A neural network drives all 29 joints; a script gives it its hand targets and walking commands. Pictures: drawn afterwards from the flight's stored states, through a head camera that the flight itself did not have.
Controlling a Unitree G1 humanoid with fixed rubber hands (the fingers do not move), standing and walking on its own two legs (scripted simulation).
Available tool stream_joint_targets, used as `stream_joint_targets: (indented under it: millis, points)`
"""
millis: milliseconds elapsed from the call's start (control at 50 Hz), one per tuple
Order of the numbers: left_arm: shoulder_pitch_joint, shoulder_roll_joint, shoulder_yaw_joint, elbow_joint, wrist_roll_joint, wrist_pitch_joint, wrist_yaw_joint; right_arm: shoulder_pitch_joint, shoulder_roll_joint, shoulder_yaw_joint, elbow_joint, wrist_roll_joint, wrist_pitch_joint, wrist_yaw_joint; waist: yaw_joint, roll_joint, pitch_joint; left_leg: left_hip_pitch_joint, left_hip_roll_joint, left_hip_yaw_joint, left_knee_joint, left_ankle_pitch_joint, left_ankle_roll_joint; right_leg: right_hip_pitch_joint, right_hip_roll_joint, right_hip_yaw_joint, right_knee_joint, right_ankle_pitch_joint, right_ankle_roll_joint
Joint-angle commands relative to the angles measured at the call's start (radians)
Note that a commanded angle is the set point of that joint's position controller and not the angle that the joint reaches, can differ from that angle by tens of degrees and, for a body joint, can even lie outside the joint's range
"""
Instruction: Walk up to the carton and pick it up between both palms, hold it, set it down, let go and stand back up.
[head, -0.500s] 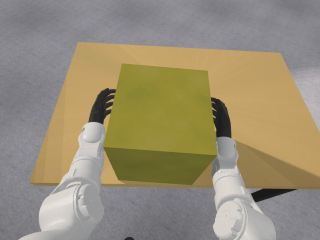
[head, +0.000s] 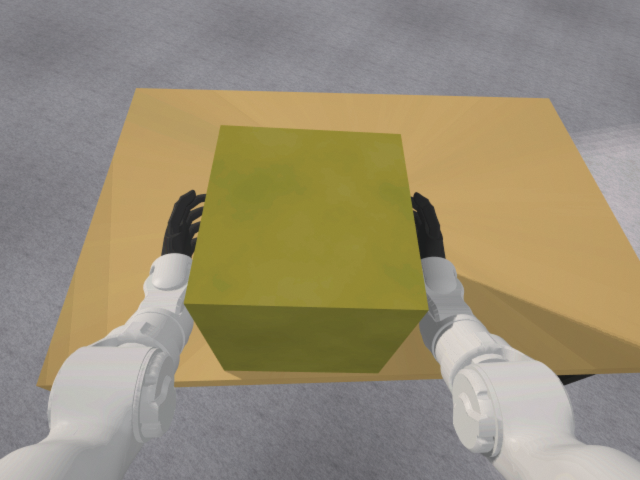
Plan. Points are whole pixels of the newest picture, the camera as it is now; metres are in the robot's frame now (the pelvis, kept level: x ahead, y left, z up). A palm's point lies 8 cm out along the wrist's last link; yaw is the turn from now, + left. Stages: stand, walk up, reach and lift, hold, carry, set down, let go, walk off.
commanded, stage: set down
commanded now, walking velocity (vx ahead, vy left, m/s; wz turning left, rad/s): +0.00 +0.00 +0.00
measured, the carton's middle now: (306, 260) +0.41 +0.02 -0.01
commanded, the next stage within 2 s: none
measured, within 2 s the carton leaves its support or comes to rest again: neither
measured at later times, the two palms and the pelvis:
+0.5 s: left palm (149, 238) +0.40 +0.22 +0.04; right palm (476, 252) +0.40 -0.20 +0.03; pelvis -0.03 -0.01 -0.02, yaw +0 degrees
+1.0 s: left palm (85, 174) +0.41 +0.25 +0.15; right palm (493, 182) +0.42 -0.18 +0.15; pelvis -0.03 -0.01 +0.01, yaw +2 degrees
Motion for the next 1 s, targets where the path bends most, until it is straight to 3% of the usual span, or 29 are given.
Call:
stream_joint_targets:
  millis: [0, 20, 60, 120, 140, 200, 220, 260, 280, 320, 340, 360, 380, 440, 480, 560, 580, 600, 620, 640, 680, 720, 740, 820, 860, 900, 940, 980]
  points:
    - [-0.432, 0.225, -0.044, -0.081, -0.062, -0.112, -0.033, -0.424, -0.207, 0.132, -0.066, 0.146, -0.133, -0.002, 0.016, 0.065, -0.723, 0.43, -0.051, -0.013, 0.173, 0.732, -0.124, 0.216, 0.034, -0.03, 0.119, 0.591, 0.027]
    - [-0.438, 0.249, -0.036, -0.073, -0.064, -0.115, -0.039, -0.432, -0.212, 0.154, -0.059, 0.166, -0.138, 0.0, 0.029, 0.056, -0.706, 0.394, -0.056, -0.009, 0.178, 0.736, -0.118, 0.248, 0.03, -0.023, 0.141, 0.636, 0.038]
    - [-0.432, 0.258, -0.057, -0.037, -0.079, -0.112, -0.052, -0.438, -0.242, 0.192, -0.031, 0.214, -0.15, 0.003, 0.02, 0.047, -0.662, 0.336, -0.063, -0.008, 0.166, 0.679, -0.117, 0.295, 0.024, -0.019, 0.167, 0.668, 0.052]
    - [-0.434, 0.247, -0.113, -0.03, -0.112, -0.1, -0.072, -0.431, -0.262, 0.228, 0.03, 0.273, -0.15, 0.018, 0.001, 0.054, -0.563, 0.351, -0.058, -0.02, 0.161, 0.645, -0.122, 0.222, 0.025, -0.03, 0.158, 0.604, 0.049]
    - [-0.454, 0.24, -0.147, -0.029, -0.141, -0.098, -0.08, -0.453, -0.261, 0.233, 0.024, 0.287, -0.144, 0.022, -0.019, 0.048, -0.561, 0.354, -0.055, -0.026, 0.167, 0.629, -0.121, 0.186, 0.027, -0.034, 0.156, 0.568, 0.048]
    - [-0.475, 0.24, -0.217, -0.132, -0.227, -0.105, -0.083, -0.457, -0.308, 0.258, -0.105, 0.329, -0.131, 0.048, -0.012, 0.077, -0.72, 0.437, -0.054, -0.025, 0.171, 0.658, -0.135, 0.135, 0.039, -0.045, 0.139, 0.507, 0.036]
    - [-0.505, 0.246, -0.244, -0.184, -0.254, -0.108, -0.083, -0.464, -0.319, 0.245, -0.144, 0.325, -0.125, 0.051, -0.029, 0.089, -0.788, 0.471, -0.054, -0.03, 0.178, 0.675, -0.142, 0.108, 0.044, -0.053, 0.135, 0.492, 0.033]
    - [-0.512, 0.278, -0.247, -0.264, -0.286, -0.094, -0.085, -0.478, -0.332, 0.276, -0.238, 0.355, -0.104, 0.06, -0.019, 0.065, -0.86, 0.495, -0.061, -0.03, 0.197, 0.73, -0.131, 0.131, 0.05, -0.056, 0.133, 0.535, 0.036]
    - [-0.495, 0.278, -0.259, -0.254, -0.289, -0.08, -0.09, -0.468, -0.336, 0.28, -0.227, 0.356, -0.084, 0.063, -0.027, 0.064, -0.839, 0.488, -0.061, -0.036, 0.184, 0.689, -0.124, 0.128, 0.05, -0.054, 0.134, 0.511, 0.036]
    - [-0.49, 0.329, -0.241, -0.281, -0.309, -0.046, -0.103, -0.495, -0.348, 0.316, -0.296, 0.384, -0.04, 0.062, -0.009, -0.004, -0.845, 0.425, -0.073, -0.027, 0.169, 0.624, -0.091, 0.207, 0.037, -0.032, 0.141, 0.538, 0.051]
    - [-0.48, 0.345, -0.234, -0.276, -0.307, -0.031, -0.11, -0.482, -0.338, 0.324, -0.307, 0.384, -0.021, 0.059, -0.002, -0.012, -0.808, 0.364, -0.079, -0.026, 0.15, 0.568, -0.081, 0.237, 0.025, -0.023, 0.144, 0.529, 0.057]
    - [-0.495, 0.351, -0.248, -0.258, -0.318, -0.014, -0.118, -0.503, -0.327, 0.322, -0.297, 0.389, -0.001, 0.056, -0.013, -0.026, -0.761, 0.313, -0.083, -0.024, 0.133, 0.492, -0.069, 0.249, 0.016, -0.012, 0.144, 0.503, 0.063]
    - [-0.527, 0.373, -0.243, -0.284, -0.323, 0.0, -0.117, -0.529, -0.343, 0.318, -0.333, 0.391, 0.02, 0.057, 0.004, -0.033, -0.759, 0.286, -0.085, -0.016, 0.115, 0.432, -0.062, 0.27, 0.011, -0.005, 0.141, 0.45, 0.062]
    - [-0.568, 0.374, -0.281, -0.257, -0.365, 0.044, -0.116, -0.586, -0.333, 0.304, -0.39, 0.384, 0.085, 0.058, 0.0, -0.081, -0.702, 0.223, -0.086, -0.011, 0.075, 0.263, -0.032, 0.276, 0.0, 0.008, 0.124, 0.292, 0.058]
    - [-0.587, 0.376, -0.289, -0.284, -0.368, 0.074, -0.106, -0.592, -0.359, 0.275, -0.424, 0.363, 0.119, 0.057, 0.008, -0.048, -0.703, 0.262, -0.081, -0.01, 0.044, 0.248, -0.04, 0.281, 0.002, -0.003, 0.102, 0.264, 0.043]
    - [-0.614, 0.39, -0.268, -0.276, -0.325, 0.125, -0.088, -0.567, -0.355, 0.261, -0.352, 0.365, 0.191, 0.05, 0.017, 0.02, -0.647, 0.303, -0.08, -0.005, 0.003, 0.189, -0.047, 0.266, -0.005, 0.007, 0.059, 0.168, 0.021]
    - [-0.622, 0.396, -0.269, -0.24, -0.325, 0.137, -0.084, -0.578, -0.349, 0.264, -0.327, 0.358, 0.206, 0.048, 0.025, 0.019, -0.608, 0.286, -0.078, -0.009, -0.008, 0.166, -0.042, 0.252, -0.008, 0.005, 0.055, 0.144, 0.019]
    - [-0.625, 0.4, -0.269, -0.236, -0.323, 0.152, -0.082, -0.59, -0.353, 0.248, -0.326, 0.349, 0.224, 0.043, 0.005, -0.007, -0.604, 0.284, -0.08, -0.01, -0.017, 0.142, -0.033, 0.282, -0.009, 0.01, 0.045, 0.144, 0.025]
    - [-0.652, 0.41, -0.263, -0.297, -0.325, 0.164, -0.075, -0.605, -0.363, 0.236, -0.364, 0.354, 0.232, 0.038, 0.016, 0.017, -0.638, 0.306, -0.082, -0.009, -0.029, 0.177, -0.042, 0.313, -0.008, 0.01, 0.041, 0.187, 0.024]
    - [-0.638, 0.402, -0.264, -0.263, -0.311, 0.181, -0.072, -0.61, -0.359, 0.24, -0.328, 0.349, 0.243, 0.036, 0.017, 0.026, -0.593, 0.318, -0.077, -0.011, -0.032, 0.201, -0.046, 0.31, -0.003, 0.005, 0.037, 0.201, 0.02]
    - [-0.625, 0.414, -0.244, -0.223, -0.304, 0.211, -0.079, -0.625, -0.362, 0.256, -0.333, 0.358, 0.266, 0.031, 0.027, -0.01, -0.555, 0.326, -0.081, -0.008, -0.049, 0.198, -0.034, 0.349, -0.007, 0.013, 0.014, 0.207, 0.027]
    - [-0.657, 0.407, -0.27, -0.234, -0.321, 0.232, -0.079, -0.65, -0.357, 0.256, -0.325, 0.363, 0.291, 0.028, 0.018, -0.011, -0.527, 0.333, -0.08, -0.014, -0.074, 0.18, -0.034, 0.359, -0.008, 0.006, -0.001, 0.193, 0.029]
    - [-0.679, 0.393, -0.282, -0.291, -0.321, 0.245, -0.073, -0.649, -0.362, 0.238, -0.33, 0.364, 0.302, 0.03, 0.012, 0.03, -0.536, 0.372, -0.077, -0.017, -0.079, 0.22, -0.05, 0.348, -0.002, -0.002, -0.012, 0.214, 0.023]
    - [-0.707, 0.375, -0.291, -0.404, -0.32, 0.291, -0.073, -0.653, -0.411, 0.177, -0.377, 0.336, 0.322, 0.023, -0.033, 0.079, -0.637, 0.572, -0.064, -0.025, -0.052, 0.392, -0.094, 0.314, 0.028, -0.033, -0.05, 0.303, 0.008]
    - [-0.719, 0.374, -0.305, -0.387, -0.328, 0.318, -0.078, -0.662, -0.414, 0.178, -0.317, 0.344, 0.352, 0.023, -0.039, 0.096, -0.571, 0.624, -0.059, -0.036, -0.059, 0.392, -0.1, 0.271, 0.032, -0.046, -0.078, 0.25, 0.003]
    - [-0.715, 0.374, -0.308, -0.425, -0.341, 0.359, -0.077, -0.686, -0.436, 0.168, -0.341, 0.35, 0.372, 0.025, -0.037, 0.093, -0.547, 0.664, -0.05, -0.043, -0.07, 0.395, -0.099, 0.255, 0.036, -0.051, -0.107, 0.219, -0.005]
    - [-0.727, 0.364, -0.32, -0.448, -0.34, 0.395, -0.074, -0.692, -0.439, 0.142, -0.34, 0.338, 0.395, 0.023, -0.049, 0.131, -0.515, 0.695, -0.043, -0.05, -0.079, 0.395, -0.105, 0.239, 0.037, -0.058, -0.123, 0.197, -0.013]
    - [-0.721, 0.359, -0.31, -0.452, -0.327, 0.429, -0.071, -0.711, -0.443, 0.15, -0.354, 0.339, 0.42, 0.032, -0.031, 0.114, -0.466, 0.698, -0.042, -0.051, -0.095, 0.387, -0.095, 0.262, 0.038, -0.057, -0.139, 0.177, -0.014]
